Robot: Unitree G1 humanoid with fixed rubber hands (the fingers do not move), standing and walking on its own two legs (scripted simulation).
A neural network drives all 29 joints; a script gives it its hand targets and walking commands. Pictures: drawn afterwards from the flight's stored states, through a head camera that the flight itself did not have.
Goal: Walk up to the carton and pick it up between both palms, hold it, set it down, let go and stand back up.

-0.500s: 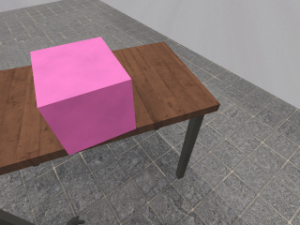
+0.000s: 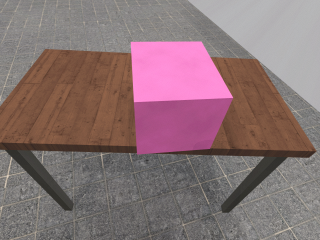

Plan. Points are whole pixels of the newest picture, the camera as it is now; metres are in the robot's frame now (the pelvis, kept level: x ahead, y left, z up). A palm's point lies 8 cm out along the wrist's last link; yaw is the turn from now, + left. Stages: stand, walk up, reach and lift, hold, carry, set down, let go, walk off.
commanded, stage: walk up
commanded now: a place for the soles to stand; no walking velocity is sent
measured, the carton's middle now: (170, 95) +0.52 -0.01 +0.09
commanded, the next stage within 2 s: none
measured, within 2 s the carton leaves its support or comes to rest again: neither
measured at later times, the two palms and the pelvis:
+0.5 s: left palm out of the picture +0.03 +0.25 -0.11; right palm out of the picture +0.07 -0.25 -0.12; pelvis +0.00 -0.01 +0.01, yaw +3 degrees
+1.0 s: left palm out of the picture +0.09 +0.19 -0.12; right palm out of the picture +0.10 -0.39 -0.11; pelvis +0.03 -0.10 +0.00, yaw +10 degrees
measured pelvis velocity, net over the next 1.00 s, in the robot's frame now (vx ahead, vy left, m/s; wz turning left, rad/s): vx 0.03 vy -0.10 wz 0.18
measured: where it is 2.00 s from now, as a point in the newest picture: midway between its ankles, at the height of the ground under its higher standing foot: outside the picture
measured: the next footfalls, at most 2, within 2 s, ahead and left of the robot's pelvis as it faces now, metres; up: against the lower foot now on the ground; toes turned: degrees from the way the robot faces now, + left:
right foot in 0.16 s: +0.05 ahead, -0.14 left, +0.00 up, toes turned -3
right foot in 1.02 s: +0.12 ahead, -0.21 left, +0.00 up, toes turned +10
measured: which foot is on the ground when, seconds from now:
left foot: down 0.00-1.00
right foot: up 0.00-0.14, down 0.16-0.72, up 0.74-1.00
